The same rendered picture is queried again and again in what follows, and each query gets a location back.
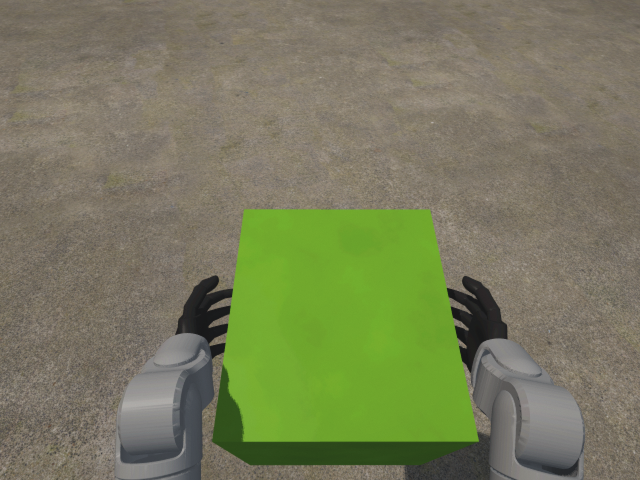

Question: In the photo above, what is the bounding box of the left robot hand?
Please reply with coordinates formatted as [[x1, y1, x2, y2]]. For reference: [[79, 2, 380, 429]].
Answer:
[[175, 275, 233, 359]]

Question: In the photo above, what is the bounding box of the left robot forearm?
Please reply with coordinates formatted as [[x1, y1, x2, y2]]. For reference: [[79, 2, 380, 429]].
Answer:
[[114, 333, 214, 480]]

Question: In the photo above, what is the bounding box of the right robot forearm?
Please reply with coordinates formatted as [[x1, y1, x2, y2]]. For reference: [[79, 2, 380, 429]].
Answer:
[[471, 338, 585, 480]]

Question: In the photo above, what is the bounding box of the carton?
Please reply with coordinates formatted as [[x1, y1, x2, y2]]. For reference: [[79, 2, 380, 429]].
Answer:
[[212, 209, 479, 465]]

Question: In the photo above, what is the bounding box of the right robot hand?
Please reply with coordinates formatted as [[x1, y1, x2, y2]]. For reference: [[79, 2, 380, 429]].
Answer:
[[447, 276, 508, 373]]

